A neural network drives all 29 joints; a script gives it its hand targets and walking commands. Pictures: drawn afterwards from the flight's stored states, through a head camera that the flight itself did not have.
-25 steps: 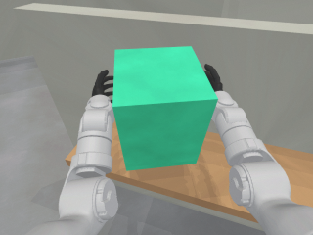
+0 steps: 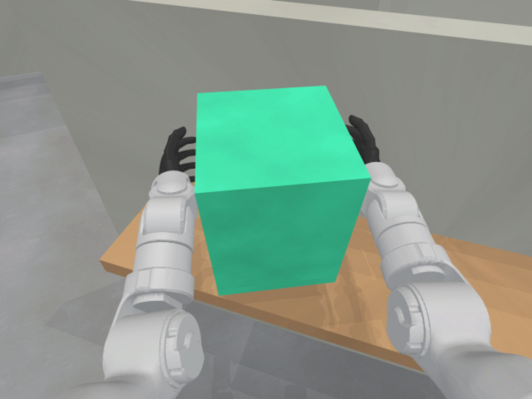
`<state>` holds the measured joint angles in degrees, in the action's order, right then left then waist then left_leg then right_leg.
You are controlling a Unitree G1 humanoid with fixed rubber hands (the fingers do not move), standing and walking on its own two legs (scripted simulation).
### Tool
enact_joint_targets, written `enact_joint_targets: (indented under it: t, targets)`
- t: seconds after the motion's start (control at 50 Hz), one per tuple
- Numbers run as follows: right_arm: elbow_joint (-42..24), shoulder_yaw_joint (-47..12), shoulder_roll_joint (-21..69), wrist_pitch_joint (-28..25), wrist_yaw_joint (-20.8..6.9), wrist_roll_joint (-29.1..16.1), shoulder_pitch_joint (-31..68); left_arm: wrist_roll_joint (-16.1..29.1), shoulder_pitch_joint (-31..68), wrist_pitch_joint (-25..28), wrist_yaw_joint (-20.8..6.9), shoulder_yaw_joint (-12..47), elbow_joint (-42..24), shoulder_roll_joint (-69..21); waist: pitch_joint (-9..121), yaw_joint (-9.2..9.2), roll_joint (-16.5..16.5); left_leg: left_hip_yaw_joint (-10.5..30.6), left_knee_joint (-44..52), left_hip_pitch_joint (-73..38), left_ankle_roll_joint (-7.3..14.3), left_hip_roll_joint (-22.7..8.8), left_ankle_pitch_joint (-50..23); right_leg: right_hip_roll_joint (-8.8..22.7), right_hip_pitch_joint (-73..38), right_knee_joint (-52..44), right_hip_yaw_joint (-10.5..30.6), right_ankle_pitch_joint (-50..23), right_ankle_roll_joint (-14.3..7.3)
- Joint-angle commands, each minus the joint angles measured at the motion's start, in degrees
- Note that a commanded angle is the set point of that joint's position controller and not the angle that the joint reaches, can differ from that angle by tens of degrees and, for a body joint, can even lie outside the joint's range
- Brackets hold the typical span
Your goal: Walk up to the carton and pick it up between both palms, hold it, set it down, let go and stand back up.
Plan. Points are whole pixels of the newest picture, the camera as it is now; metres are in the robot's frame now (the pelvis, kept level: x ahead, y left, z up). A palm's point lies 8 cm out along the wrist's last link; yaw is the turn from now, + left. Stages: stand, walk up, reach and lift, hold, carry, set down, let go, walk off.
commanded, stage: set down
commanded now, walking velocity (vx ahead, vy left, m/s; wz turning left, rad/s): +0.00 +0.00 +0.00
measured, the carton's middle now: (270, 193) +0.40 -0.05 +0.12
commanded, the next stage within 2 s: none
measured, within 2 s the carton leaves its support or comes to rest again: rests again in 1.26 s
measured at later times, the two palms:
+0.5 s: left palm (182, 192) +0.41 +0.09 +0.13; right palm (363, 182) +0.39 -0.20 +0.13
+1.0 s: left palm (191, 207) +0.40 +0.08 +0.11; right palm (368, 202) +0.38 -0.21 +0.10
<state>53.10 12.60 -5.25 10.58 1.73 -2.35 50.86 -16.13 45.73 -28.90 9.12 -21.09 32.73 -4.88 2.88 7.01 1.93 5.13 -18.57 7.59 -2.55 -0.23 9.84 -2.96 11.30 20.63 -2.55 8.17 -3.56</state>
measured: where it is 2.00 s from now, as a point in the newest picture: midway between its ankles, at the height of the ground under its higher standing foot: outside the picture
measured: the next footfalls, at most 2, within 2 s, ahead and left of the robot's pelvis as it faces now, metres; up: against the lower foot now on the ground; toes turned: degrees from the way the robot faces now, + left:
none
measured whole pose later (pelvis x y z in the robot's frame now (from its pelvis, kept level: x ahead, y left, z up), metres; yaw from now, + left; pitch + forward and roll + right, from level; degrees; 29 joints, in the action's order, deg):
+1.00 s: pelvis -0.01 +0.00 +0.00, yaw -3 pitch +3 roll +2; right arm 54.9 21.6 -3.3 0.4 -3.3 8.2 45.6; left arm -17.7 43.1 -17.9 9.8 -23.6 38.8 -8.2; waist 2.1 4.0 0.8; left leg 1.9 -16.7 12.0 -2.9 -0.7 7.8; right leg -2.8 17.6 20.5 -2.2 6.1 -4.1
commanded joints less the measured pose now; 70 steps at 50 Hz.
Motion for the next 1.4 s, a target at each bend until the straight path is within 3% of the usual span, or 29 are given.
enact_joint_targets:
  t: [0.0, 0.04, 0.08, 0.14, 0.18, 0.22, 0.28, 0.3, 0.32, 0.34, 0.4, 0.42, 0.54, 0.62, 0.66, 0.74, 0.82, 0.9, 0.96, 1.02, 1.12, 1.16, 1.2, 1.24, 1.28, 1.3, 1.32, 1.34, 1.38]
  targets:
    - [-7.93, -7.88, 26.79, -5.81, -8.9, 0.43, 39.35, 5.11, 38.65, 5.71, -6.0, 20.87, -10.1, -30.89, 28.6, -0.45, -4.19, -4.56, 1.13, -8.71, -0.38, 2.13, -6.63, 1.12, -10.08, -1.01, -2.96, -19.7, 7.6]
    - [-9.29, -9.75, 27.47, -7.19, -9.11, 0.64, 39.57, 5.22, 37.05, 7.27, -5.71, 21.36, -11.21, -30.76, 33.17, -1.79, -1.79, -4.63, 0.16, -8.38, -0.81, 2.18, -9.6, 0.89, -13.87, 0.39, -2.52, -27.52, 7.98]
    - [-14.71, -11.97, 27.85, -8.7, -8.87, 0.15, 41.77, 5.75, 38.56, 8.13, -5.01, 22.61, -11.55, -32.03, 36.69, -0.94, 0.19, -4.32, -0.22, -7.7, -0.33, 2.24, -10.8, 0.71, -16.56, 1.41, -2.74, -32.4, 8.54]
    - [-11.1, -11.76, 29.14, -8.29, -8.76, 0.83, 39.47, 3.77, 35.69, 8.25, -5.16, 19.93, -10.02, -29.7, 29.44, -2.62, 2.79, -4.78, 1.42, -2.35, 1.08, 2.41, -6.31, 1.95, -18.13, 1.27, -1.7, -29.83, 8.93]
    - [-17.08, -14.37, 30.02, -9.58, -8.34, -1.17, 43.52, 4.75, 36.78, 8.23, -5.51, 20.56, -10.78, -30.14, 30.23, -4.54, 4.83, -4.77, 1.67, -0.05, 1.84, 2.72, -5.62, 2.19, -20.86, 2.49, -0.74, -33.26, 9.54]
    - [-17.95, -14.52, 30.04, -10.34, -8.18, -1.12, 40.95, 5.28, 36.39, 9.37, -5.26, 23.17, -12.92, -31.41, 32.38, -1.56, 3.38, -4.81, 0.55, -0.38, 1.1, 2.95, -7.22, 2.41, -21.26, 2.64, -1.12, -36.86, 9.99]
    - [-16.05, -12.94, 28.89, -9.92, -8.16, 0.28, 42.79, 5.1, 39.25, 9.92, -4.85, 21.47, -10.88, -29.34, 30.8, -3.43, 2.6, -5.14, 1.83, 0.63, 1.8, 2.78, -4.05, 2.73, -17.89, 1.8, 0.12, -30.58, 9.35]
    - [-16.94, -13.0, 29.36, -10.64, -8.43, 0.15, 42.95, 6.24, 40.86, 10.47, -4.56, 23.69, -13.25, -30.41, 32.88, -3.32, 1.08, -5.4, 1.36, -0.22, 1.64, 3.14, -3.92, 3.03, -17.34, 2.64, -0.52, -31.03, 9.74]
    - [-17.5, -14.04, 28.33, -10.89, -8.4, 0.31, 42.02, 6.7, 39.76, 10.83, -4.36, 25.8, -15.18, -31.65, 35.93, -0.69, 1.15, -4.62, 0.77, -2.78, 0.81, 2.61, -6.5, 2.35, -17.13, 2.61, -1.44, -31.89, 9.18]
    - [-15.41, -11.07, 27.48, -11.24, -8.49, 1.11, 43.14, 5.65, 39.48, 10.78, -4.07, 25.02, -9.55, -32.31, 34.04, -0.49, -0.73, -4.19, 0.36, -3.92, 0.03, 2.32, -5.93, 1.29, -13.9, 1.31, -1.77, -27.33, 8.77]
    - [-15.86, -11.6, 26.54, -11.58, -9.46, 1.61, 41.77, 6.77, 39.19, 11.38, -2.61, 26.8, -12.39, -33.26, 40.34, -1.41, -2.37, -5.09, -0.8, -6.78, -0.52, 1.79, -8.97, 1.24, -10.19, 1.58, -2.27, -28.07, 7.69]
    - [-10.84, -9.76, 26.41, -10.8, -9.44, 3.02, 39.09, 5.42, 37.71, 11.3, -2.5, 25.41, -10.05, -32.58, 37.15, -1.26, -1.41, -4.5, -0.08, -5.82, -0.65, 1.5, -8.06, 0.85, -10.73, 0.67, -1.92, -25.89, 7.78]
    - [-9.82, -7.8, 25.8, -11.33, -9.87, 4.79, 37.14, 3.09, 33.73, 10.64, -3.86, 20.41, -7.01, -30.6, 32.18, -2.11, 2.85, -5.32, 1.57, -3.08, 0.61, 1.34, -5.38, 1.02, -13.86, 0.39, -2.03, -26.45, 8.08]
    - [-8.49, -5.53, 26.4, -11.82, -10.54, 5.83, 37.97, 1.9, 35.42, 11.32, -4.39, 18.88, -6.48, -31.38, 30.6, -3.35, -1.33, -6.33, 3.58, -0.38, 1.18, 1.89, -3.02, 2.24, -16.61, 0.81, -0.87, -25.1, 7.92]
    - [-9.17, -6.44, 26.61, -13.27, -10.6, 5.94, 37.56, 2.79, 35.18, 12.75, -4.15, 21.06, -8.47, -31.69, 31.61, -2.18, -1.59, -6.16, 2.01, -2.22, 0.35, 2.3, -6.84, 1.89, -15.78, 1.42, -2.04, -27.95, 7.97]
    - [-8.99, -5.6, 27.56, -13.73, -10.03, 7.14, 36.2, 0.35, 33.92, 13.39, -4.99, 17.2, -5.35, -30.42, 27.8, -2.85, 2.05, -6.77, 3.53, 1.65, 1.37, 2.72, -3.47, 2.83, -18.56, 2.01, -0.76, -32.37, 9.14]
    - [-10.75, -5.85, 27.61, -14.5, -10.56, 8.21, 36.84, -0.07, 34.85, 14.88, -5.14, 15.41, -4.27, -28.04, 28.37, -4.97, 3.71, -6.87, 4.13, 5.28, 2.06, 2.21, -0.58, 3.7, -19.99, 1.75, -0.08, -28.04, 9.95]
    - [-11.21, -3.93, 26.43, -16.42, -11.0, 10.66, 39.17, 1.14, 38.54, 17.62, -4.52, 17.78, -3.77, -30.16, 33.25, -2.53, 1.34, -6.87, 3.57, 2.24, 1.08, 2.28, -1.16, 2.78, -15.29, 1.5, -1.51, -25.31, 9.23]
    - [-12.59, -3.25, 26.76, -17.99, -11.65, 12.3, 39.09, 1.29, 37.4, 18.97, -3.57, 18.96, -2.79, -30.57, 37.71, -4.05, 0.34, -7.75, 3.0, -0.21, 0.86, 1.51, -2.14, 2.5, -13.68, 1.85, -1.88, -23.89, 7.89]
    - [-6.79, -0.83, 27.05, -16.78, -11.87, 14.28, 34.78, 1.27, 37.6, 19.68, -3.16, 18.29, -4.21, -30.88, 38.83, -2.55, 0.72, -6.54, 3.16, 1.49, 0.68, 0.82, -0.47, 2.77, -14.34, 0.75, -2.02, -20.68, 7.57]
    - [-2.23, 1.77, 25.07, -16.02, -12.88, 15.93, 32.92, 0.33, 35.68, 18.81, -3.52, 16.46, 0.89, -29.59, 29.89, -3.16, 2.25, -7.52, 5.53, 1.43, 1.8, 0.36, 4.34, 2.63, -10.95, -0.95, -1.8, -11.91, 6.47]
    - [-2.36, 2.96, 24.88, -16.65, -12.89, 16.05, 33.4, -0.36, 35.57, 19.13, -3.67, 16.38, 1.28, -30.48, 30.47, -2.59, 0.8, -7.55, 4.78, 1.07, 1.1, 0.59, 2.26, 2.15, -11.2, -0.43, -2.24, -14.67, 6.67]
    - [-5.2, 0.93, 25.86, -17.14, -12.28, 15.33, 33.5, -1.0, 33.12, 18.73, -4.12, 14.19, 1.92, -29.74, 30.26, -5.29, 1.98, -7.95, 5.03, 2.95, 1.73, 0.81, 1.97, 3.08, -15.21, 0.41, -1.14, -20.13, 7.56]
    - [-3.58, -0.63, 25.99, -17.48, -11.85, 14.43, 30.57, -2.07, 30.14, 19.64, -5.01, 12.41, 1.66, -28.02, 27.84, -4.74, 4.98, -7.61, 5.06, 8.16, 2.09, 1.74, -1.14, 3.68, -21.4, 2.1, 0.0, -30.39, 8.65]
    - [-5.47, -2.25, 26.88, -18.98, -11.24, 13.61, 30.8, -1.16, 30.79, 20.96, -5.16, 14.45, 0.18, -29.56, 29.45, -2.89, 3.64, -7.92, 3.96, 7.13, 1.0, 1.96, -4.22, 3.61, -22.47, 3.73, -0.67, -37.34, 9.26]
    - [-3.07, -1.16, 26.05, -18.44, -11.2, 13.88, 27.81, -1.82, 30.34, 21.62, -5.09, 14.98, -0.66, -29.13, 28.92, -2.48, 1.54, -8.2, 3.93, 6.35, 0.76, 1.94, -4.94, 3.64, -23.02, 3.44, 0.04, -36.99, 8.62]
    - [-6.8, -3.2, 24.37, -19.14, -11.09, 12.59, 30.41, -1.62, 28.38, 21.2, -4.97, 13.54, 0.33, -26.62, 30.29, -4.87, 1.06, -8.68, 4.15, 6.91, 1.3, 2.29, -3.47, 4.25, -23.32, 3.54, -0.04, -36.31, 8.99]
    - [-6.69, -2.22, 24.02, -19.84, -10.78, 13.85, 29.96, -1.47, 28.56, 21.71, -4.77, 14.61, -0.34, -27.53, 30.1, -3.73, 2.39, -8.52, 3.89, 5.77, 1.29, 2.34, -5.27, 3.39, -21.57, 3.55, -0.79, -37.29, 9.2]
    - [-8.77, -4.33, 22.01, -20.71, -10.79, 12.03, 30.86, -1.41, 28.08, 22.33, -4.32, 15.42, -1.49, -26.53, 33.84, -4.81, 1.49, -8.51, 2.9, 5.24, 0.81, 1.95, -7.59, 3.43, -20.78, 4.25, -0.7, -38.63, 8.83]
